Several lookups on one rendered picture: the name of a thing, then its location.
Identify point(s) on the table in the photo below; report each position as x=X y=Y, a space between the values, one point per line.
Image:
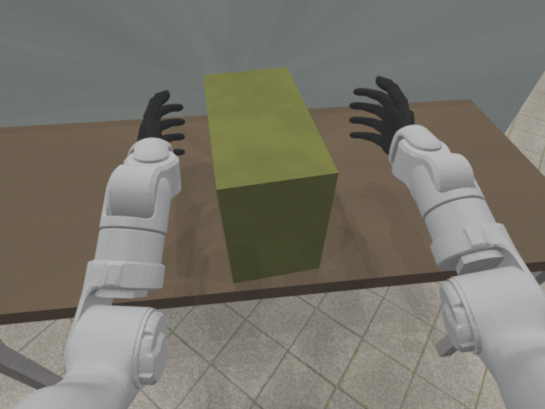
x=53 y=180

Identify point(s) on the robot left hand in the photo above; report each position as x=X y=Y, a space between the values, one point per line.
x=151 y=125

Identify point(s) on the robot right upper arm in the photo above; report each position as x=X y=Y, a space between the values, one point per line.
x=499 y=315

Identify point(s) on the carton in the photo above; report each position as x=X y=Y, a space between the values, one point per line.
x=275 y=179

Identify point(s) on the left robot forearm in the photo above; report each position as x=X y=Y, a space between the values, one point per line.
x=134 y=220

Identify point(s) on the right robot forearm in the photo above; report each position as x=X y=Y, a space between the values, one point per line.
x=465 y=235

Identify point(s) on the robot right hand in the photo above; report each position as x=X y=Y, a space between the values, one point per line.
x=395 y=113

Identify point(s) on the robot left upper arm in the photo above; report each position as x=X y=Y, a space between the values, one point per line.
x=114 y=352

